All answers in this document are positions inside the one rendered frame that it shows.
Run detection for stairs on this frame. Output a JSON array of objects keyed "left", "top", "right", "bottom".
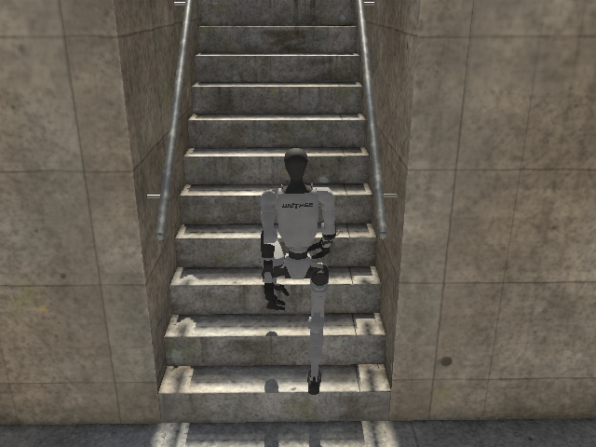
[{"left": 158, "top": 0, "right": 391, "bottom": 423}]

